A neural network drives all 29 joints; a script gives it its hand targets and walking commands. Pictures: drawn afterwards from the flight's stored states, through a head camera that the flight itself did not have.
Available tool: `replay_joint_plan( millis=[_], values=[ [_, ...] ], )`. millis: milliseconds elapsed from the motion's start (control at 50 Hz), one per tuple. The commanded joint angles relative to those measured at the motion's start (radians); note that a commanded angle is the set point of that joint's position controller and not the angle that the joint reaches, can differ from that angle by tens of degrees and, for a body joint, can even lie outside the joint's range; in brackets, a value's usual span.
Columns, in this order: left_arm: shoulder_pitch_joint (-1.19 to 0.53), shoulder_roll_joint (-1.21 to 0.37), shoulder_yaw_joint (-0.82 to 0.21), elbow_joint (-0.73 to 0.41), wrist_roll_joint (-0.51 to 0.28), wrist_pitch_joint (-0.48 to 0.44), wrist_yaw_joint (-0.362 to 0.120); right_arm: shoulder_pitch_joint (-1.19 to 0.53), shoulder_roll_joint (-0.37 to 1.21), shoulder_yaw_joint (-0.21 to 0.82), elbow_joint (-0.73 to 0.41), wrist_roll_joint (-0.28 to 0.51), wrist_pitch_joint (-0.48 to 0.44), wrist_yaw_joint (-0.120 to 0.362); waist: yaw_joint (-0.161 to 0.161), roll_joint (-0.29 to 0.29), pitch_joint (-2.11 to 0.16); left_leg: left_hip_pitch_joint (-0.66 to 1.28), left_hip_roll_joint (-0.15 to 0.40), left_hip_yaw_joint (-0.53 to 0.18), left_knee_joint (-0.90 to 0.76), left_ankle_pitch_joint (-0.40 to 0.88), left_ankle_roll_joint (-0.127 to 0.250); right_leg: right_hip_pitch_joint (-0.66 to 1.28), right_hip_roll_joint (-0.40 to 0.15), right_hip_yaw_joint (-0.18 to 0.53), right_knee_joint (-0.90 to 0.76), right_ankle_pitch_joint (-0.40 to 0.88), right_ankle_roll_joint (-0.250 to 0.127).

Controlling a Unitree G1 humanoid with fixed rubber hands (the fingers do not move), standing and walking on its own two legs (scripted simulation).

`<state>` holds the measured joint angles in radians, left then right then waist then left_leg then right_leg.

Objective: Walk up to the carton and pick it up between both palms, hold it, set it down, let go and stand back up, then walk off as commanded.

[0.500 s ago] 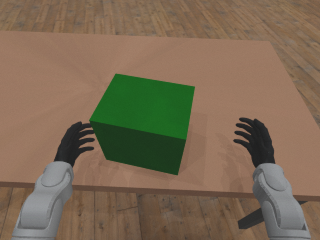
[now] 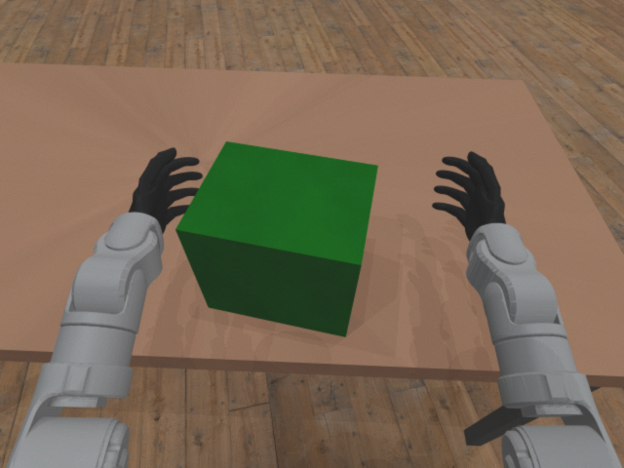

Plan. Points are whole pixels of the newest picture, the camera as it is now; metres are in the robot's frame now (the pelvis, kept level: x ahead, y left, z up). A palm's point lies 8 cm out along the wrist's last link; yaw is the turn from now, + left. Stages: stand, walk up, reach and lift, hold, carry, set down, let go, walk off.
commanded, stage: reach and lift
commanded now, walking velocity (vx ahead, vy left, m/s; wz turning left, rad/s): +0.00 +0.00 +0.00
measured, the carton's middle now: (287, 241) +0.42 +0.04 +0.04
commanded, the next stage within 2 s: none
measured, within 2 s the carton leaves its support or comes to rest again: neither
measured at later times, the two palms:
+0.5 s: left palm (158, 183) +0.43 +0.20 +0.14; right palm (475, 189) +0.43 -0.19 +0.14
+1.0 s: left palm (170, 213) +0.44 +0.21 +0.07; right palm (463, 224) +0.44 -0.21 +0.06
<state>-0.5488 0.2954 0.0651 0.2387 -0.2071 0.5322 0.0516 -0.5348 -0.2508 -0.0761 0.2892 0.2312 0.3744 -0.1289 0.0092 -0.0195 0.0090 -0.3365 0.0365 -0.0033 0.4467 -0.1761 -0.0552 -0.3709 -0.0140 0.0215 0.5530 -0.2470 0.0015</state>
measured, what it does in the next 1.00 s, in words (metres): stands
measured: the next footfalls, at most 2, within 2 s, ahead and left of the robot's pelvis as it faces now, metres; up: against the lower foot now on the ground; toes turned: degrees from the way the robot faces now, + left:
none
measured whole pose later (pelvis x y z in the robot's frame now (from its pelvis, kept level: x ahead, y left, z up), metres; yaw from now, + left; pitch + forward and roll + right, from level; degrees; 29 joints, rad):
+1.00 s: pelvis +0.02 +0.00 +0.00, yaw +0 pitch +10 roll +1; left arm -0.88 0.28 -0.04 1.32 -0.25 -0.27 0.02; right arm -0.80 -0.25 -0.07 1.13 0.23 -0.11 -0.08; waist 0.00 -0.02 -0.08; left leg -0.45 0.04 0.00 0.47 -0.20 -0.06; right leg -0.47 -0.01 0.02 0.55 -0.26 0.00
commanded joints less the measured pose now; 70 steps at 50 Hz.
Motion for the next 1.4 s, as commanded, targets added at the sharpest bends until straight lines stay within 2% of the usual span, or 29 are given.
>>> replay_joint_plan(
  millis=[0, 40, 100, 140, 220, 260, 280, 320, 380, 400, 420, 440, 540, 560, 620, 640, 680, 700, 760, 880, 960, 980, 1000, 1060, 1120, 1180, 1240, 1300, 1380],
  values=[
    [-0.709, 0.271, 0.128, 0.051, -0.072, -0.051, -0.011, -0.665, -0.2, -0.035, -0.01, 0.069, -0.045, -0.012, -0.074, -0.015, -0.594, 0.077, -0.082, 0.06, -0.09, 0.082, 0.073, 0.406, 0.028, 0.01, -0.149, 0.422, 0.06],
    [-0.677, 0.27, 0.115, 0.052, -0.076, -0.067, -0.006, -0.648, -0.214, -0.039, -0.023, 0.072, -0.056, -0.009, -0.068, -0.059, -0.641, 0.094, -0.073, 0.056, -0.078, 0.115, 0.077, 0.42, 0.036, 0.004, -0.138, 0.464, 0.059],
    [-0.702, 0.236, 0.067, 0.064, -0.075, -0.084, -0.006, -0.636, -0.228, -0.075, 0.09, 0.039, -0.069, -0.016, -0.129, -0.024, -0.642, 0.135, -0.062, 0.037, -0.066, 0.158, 0.059, 0.395, 0.049, -0.021, -0.144, 0.489, 0.052],
    [-0.83, 0.283, 0.073, 0.14, -0.089, -0.118, 0.008, -0.763, -0.213, -0.051, 0.117, 0.05, -0.068, -0.011, -0.085, -0.001, -0.669, 0.057, -0.065, 0.046, -0.072, 0.087, 0.068, 0.354, 0.029, 0.0, -0.147, 0.419, 0.051],
    [-0.845, 0.259, 0.023, 0.219, -0.099, -0.16, 0.015, -0.809, -0.231, -0.076, 0.16, 0.04, -0.093, -0.011, -0.109, -0.015, -0.715, 0.076, -0.057, 0.033, -0.063, 0.109, 0.057, 0.355, 0.043, -0.022, -0.141, 0.446, 0.044],
    [-0.881, 0.234, 0.016, 0.326, -0.098, -0.177, 0.004, -0.814, -0.21, -0.071, 0.289, 0.01, -0.095, -0.013, -0.132, -0.015, -0.664, 0.054, -0.06, 0.036, -0.056, 0.086, 0.056, 0.338, 0.04, -0.021, -0.142, 0.417, 0.044],
    [-0.89, 0.243, 0.032, 0.441, -0.078, -0.185, 0.005, -0.826, -0.192, -0.048, 0.358, 0.003, -0.086, -0.012, -0.101, -0.05, -0.61, 0.038, -0.061, 0.047, -0.068, 0.037, 0.066, 0.331, 0.038, -0.019, -0.154, 0.373, 0.045],
    [-0.879, 0.219, 0.0, 0.498, -0.085, -0.216, -0.002, -0.832, -0.166, -0.008, 0.398, 0.038, -0.104, -0.012, -0.088, -0.005, -0.571, 0.041, -0.062, 0.042, -0.062, 0.05, 0.055, 0.316, 0.034, -0.015, -0.159, 0.358, 0.05],
    [-0.856, 0.176, -0.047, 0.583, -0.093, -0.275, -0.006, -0.818, -0.159, -0.031, 0.461, 0.002, -0.145, -0.01, -0.121, -0.021, -0.566, 0.061, -0.055, 0.034, -0.043, 0.062, 0.045, 0.288, 0.039, -0.029, -0.15, 0.376, 0.04],
    [-0.909, 0.204, -0.02, 0.556, -0.094, -0.306, -0.005, -0.862, -0.141, -0.019, 0.412, 0.007, -0.163, -0.017, -0.092, -0.021, -0.616, 0.053, -0.058, 0.043, -0.035, 0.067, 0.044, 0.285, 0.034, -0.024, -0.143, 0.39, 0.048],
    [-0.856, 0.159, -0.054, 0.593, -0.096, -0.326, -0.003, -0.815, -0.141, -0.02, 0.454, 0.009, -0.175, -0.013, -0.121, -0.013, -0.628, 0.071, -0.049, 0.03, -0.026, 0.082, 0.037, 0.273, 0.042, -0.032, -0.143, 0.389, 0.036],
    [-0.839, 0.158, -0.038, 0.589, -0.088, -0.345, -0.009, -0.789, -0.127, -0.001, 0.451, 0.003, -0.203, -0.02, -0.108, -0.015, -0.613, 0.072, -0.059, 0.032, -0.016, 0.107, 0.035, 0.277, 0.04, -0.029, -0.134, 0.42, 0.046],
    [-0.895, 0.11, -0.085, 0.712, -0.115, -0.488, 0.004, -0.819, -0.091, 0.0, 0.532, -0.013, -0.283, 0.001, -0.09, -0.013, -0.657, 0.091, -0.05, 0.05, 0.013, 0.064, 0.023, 0.098, 0.047, -0.047, -0.148, 0.231, 0.031],
    [-0.892, 0.094, -0.118, 0.773, -0.124, -0.527, -0.008, -0.809, -0.059, 0.001, 0.558, -0.019, -0.303, 0.002, -0.113, 0.006, -0.619, 0.069, -0.057, 0.043, 0.012, 0.029, 0.025, 0.09, 0.031, -0.038, -0.152, 0.211, 0.032],
    [-0.852, 0.081, -0.151, 0.89, -0.162, -0.591, -0.021, -0.805, -0.073, 0.033, 0.553, 0.009, -0.352, 0.009, -0.108, -0.038, -0.591, 0.037, -0.058, 0.044, 0.033, 0.07, 0.018, 0.068, 0.036, -0.043, -0.132, 0.254, 0.033],
    [-0.828, 0.058, -0.147, 0.963, -0.16, -0.615, -0.028, -0.81, -0.066, 0.053, 0.59, 0.002, -0.363, 0.015, -0.085, -0.052, -0.579, 0.012, -0.057, 0.045, 0.024, 0.045, 0.023, 0.066, 0.032, -0.04, -0.129, 0.222, 0.034],
    [-0.813, 0.04, -0.187, 1.013, -0.148, -0.654, -0.038, -0.748, -0.057, 0.055, 0.712, 0.011, -0.378, 0.023, -0.114, -0.012, -0.472, 0.036, -0.053, 0.033, 0.005, 0.024, 0.013, 0.013, 0.029, -0.051, -0.153, 0.162, 0.029],
    [-0.842, 0.053, -0.189, 1.035, -0.156, -0.675, -0.043, -0.767, -0.048, 0.086, 0.736, 0.01, -0.386, 0.024, -0.097, -0.02, -0.505, 0.011, -0.054, 0.036, 0.024, 0.0, 0.012, -0.014, 0.028, -0.045, -0.148, 0.121, 0.025],
    [-0.832, 0.027, -0.195, 0.997, -0.17, -0.749, -0.052, -0.745, -0.048, 0.099, 0.752, 0.025, -0.438, 0.035, -0.117, -0.025, -0.479, 0.041, -0.05, 0.034, 0.029, 0.079, 0.004, -0.021, 0.028, -0.056, -0.145, 0.205, 0.03],
    [-0.815, 0.012, -0.165, 0.892, -0.154, -0.86, -0.019, -0.764, -0.065, 0.12, 0.678, 0.064, -0.555, 0.064, -0.067, 0.037, -0.809, 0.035, -0.057, 0.034, 0.108, 0.299, -0.026, -0.02, 0.045, -0.052, -0.089, 0.4, 0.019],
    [-0.827, 0.013, -0.136, 0.894, -0.142, -0.875, -0.023, -0.785, -0.071, 0.126, 0.634, 0.068, -0.595, 0.058, -0.075, 0.011, -0.933, 0.022, -0.061, 0.036, 0.128, 0.355, -0.027, 0.063, 0.043, -0.041, -0.062, 0.569, 0.044],
    [-0.786, 0.022, -0.108, 0.905, -0.121, -0.871, -0.029, -0.749, -0.064, 0.16, 0.651, 0.074, -0.595, 0.055, -0.045, 0.0, -0.9, 0.003, -0.06, 0.039, 0.129, 0.376, -0.019, 0.109, 0.033, -0.029, -0.06, 0.613, 0.054],
    [-0.789, -0.003, -0.125, 0.88, -0.12, -0.868, -0.027, -0.764, -0.084, 0.144, 0.668, 0.065, -0.605, 0.049, -0.069, 0.011, -0.907, 0.045, -0.056, 0.039, 0.128, 0.394, -0.03, 0.08, 0.044, -0.05, -0.063, 0.625, 0.05],
    [-0.75, -0.01, -0.098, 0.905, -0.073, -0.852, -0.038, -0.723, -0.068, 0.176, 0.701, 0.079, -0.606, 0.055, -0.049, 0.019, -0.858, 0.048, -0.06, 0.038, 0.113, 0.417, -0.028, 0.098, 0.04, -0.045, -0.07, 0.669, 0.056],
    [-0.767, -0.065, -0.096, 0.846, -0.05, -0.855, -0.045, -0.712, -0.018, 0.134, 0.726, 0.046, -0.612, 0.048, -0.087, 0.043, -0.839, 0.07, -0.058, 0.034, 0.113, 0.452, -0.039, 0.105, 0.04, -0.048, -0.08, 0.688, 0.051],
    [-0.688, -0.14, -0.095, 0.76, -0.015, -0.851, -0.036, -0.676, 0.007, 0.127, 0.695, 0.039, -0.653, 0.048, -0.081, 0.09, -0.914, 0.148, -0.058, 0.03, 0.131, 0.588, -0.063, 0.096, 0.056, -0.066, -0.08, 0.788, 0.04],
    [-0.696, -0.186, -0.07, 0.742, 0.013, -0.842, -0.048, -0.678, 0.062, 0.129, 0.7, 0.013, -0.635, 0.051, -0.081, 0.064, -0.879, 0.134, -0.06, 0.036, 0.117, 0.545, -0.049, 0.089, 0.056, -0.06, -0.101, 0.734, 0.04],
    [-0.695, -0.176, 0.022, 0.882, 0.086, -0.844, -0.069, -0.715, 0.152, 0.127, 0.696, -0.046, -0.611, 0.054, -0.049, -0.002, -0.738, -0.002, -0.075, 0.05, 0.067, 0.406, -0.017, 0.197, 0.024, -0.029, -0.092, 0.726, 0.061],
    [-0.746, -0.184, 0.063, 0.849, 0.151, -0.85, -0.049, -0.708, 0.141, 0.015, 0.748, -0.132, -0.608, 0.037, -0.083, 0.024, -0.72, 0.022, -0.061, 0.042, 0.033, 0.312, -0.017, 0.133, 0.03, -0.037, -0.122, 0.595, 0.056]
  ],
)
